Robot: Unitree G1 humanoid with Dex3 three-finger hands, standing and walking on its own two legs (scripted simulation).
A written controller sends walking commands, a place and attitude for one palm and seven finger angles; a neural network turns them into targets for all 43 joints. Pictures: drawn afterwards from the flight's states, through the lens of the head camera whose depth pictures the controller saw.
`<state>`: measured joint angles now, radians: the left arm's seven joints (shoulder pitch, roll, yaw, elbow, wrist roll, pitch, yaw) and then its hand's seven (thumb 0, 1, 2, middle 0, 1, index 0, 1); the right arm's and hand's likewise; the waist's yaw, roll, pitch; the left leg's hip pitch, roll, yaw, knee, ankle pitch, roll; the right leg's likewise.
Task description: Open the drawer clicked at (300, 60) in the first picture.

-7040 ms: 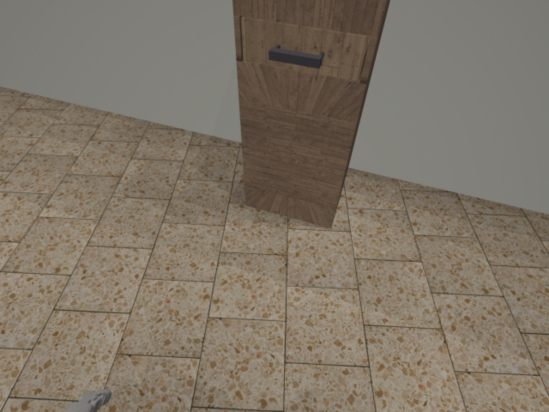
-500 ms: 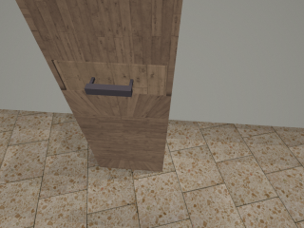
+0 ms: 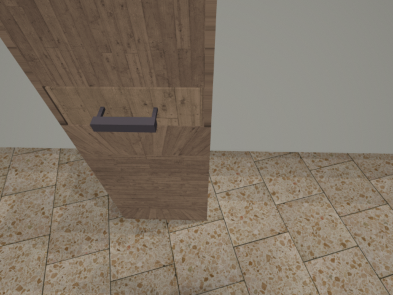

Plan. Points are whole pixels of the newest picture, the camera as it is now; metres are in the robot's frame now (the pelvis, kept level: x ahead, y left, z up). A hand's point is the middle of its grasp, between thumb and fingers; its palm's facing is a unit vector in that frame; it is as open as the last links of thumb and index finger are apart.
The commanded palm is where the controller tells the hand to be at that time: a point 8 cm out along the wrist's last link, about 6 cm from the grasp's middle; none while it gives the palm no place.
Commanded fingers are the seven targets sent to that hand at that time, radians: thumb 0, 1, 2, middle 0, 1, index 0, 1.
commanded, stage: come to a stop and stand still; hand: left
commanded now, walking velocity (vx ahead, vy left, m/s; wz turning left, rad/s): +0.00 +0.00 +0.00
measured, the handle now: (126, 117) +0.51 +0.22 +0.04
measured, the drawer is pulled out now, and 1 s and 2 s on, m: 0.00 0.00 0.00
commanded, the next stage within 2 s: look again from close up in 0.54 s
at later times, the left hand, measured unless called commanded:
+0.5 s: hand out of the picture -0.02 +0.13 -0.17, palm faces +0.08 -0.98 -0.18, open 7.2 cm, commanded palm none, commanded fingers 0.00 0.90 0.90 -0.20 -0.30 -0.20 -0.30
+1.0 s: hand out of the picture -0.05 +0.15 -0.17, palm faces +0.06 -0.98 -0.19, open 7.4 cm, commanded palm none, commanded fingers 0.00 0.90 0.90 -0.20 -0.30 -0.20 -0.30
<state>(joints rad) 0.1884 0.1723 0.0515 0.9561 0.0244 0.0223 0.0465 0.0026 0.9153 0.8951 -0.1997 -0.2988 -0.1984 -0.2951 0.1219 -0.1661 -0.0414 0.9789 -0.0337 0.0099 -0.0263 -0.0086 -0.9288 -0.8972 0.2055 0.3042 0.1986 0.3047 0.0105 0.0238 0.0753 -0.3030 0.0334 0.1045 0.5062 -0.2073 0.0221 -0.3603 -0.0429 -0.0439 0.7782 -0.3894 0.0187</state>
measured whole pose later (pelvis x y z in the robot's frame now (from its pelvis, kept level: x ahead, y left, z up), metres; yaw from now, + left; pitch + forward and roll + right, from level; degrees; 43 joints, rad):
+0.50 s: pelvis -0.02 -0.04 +0.01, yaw +1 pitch -1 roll +0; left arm 0.28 0.16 0.02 1.07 0.01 0.00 0.03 0.01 0.94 0.89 -0.20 -0.30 -0.20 -0.30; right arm 0.31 -0.11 0.00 1.12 -0.02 0.00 -0.03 0.01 -0.91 -0.90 0.20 0.30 0.19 0.30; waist 0.01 -0.03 0.01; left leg -0.16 0.02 0.05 0.44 -0.27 0.00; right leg -0.22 0.02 -0.10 0.43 -0.21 -0.06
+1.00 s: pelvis -0.05 -0.02 +0.00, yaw +1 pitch -2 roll +0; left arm 0.32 0.13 0.00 1.09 0.01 -0.01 0.04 0.01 0.91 0.89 -0.20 -0.30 -0.20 -0.30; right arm 0.35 -0.13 0.02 1.07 -0.02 -0.01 -0.02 0.01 -0.91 -0.90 0.20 0.30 0.19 0.30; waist -0.01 0.01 -0.01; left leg -0.19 -0.02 0.06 0.48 -0.26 0.04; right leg -0.25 -0.02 -0.09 0.48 -0.19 -0.02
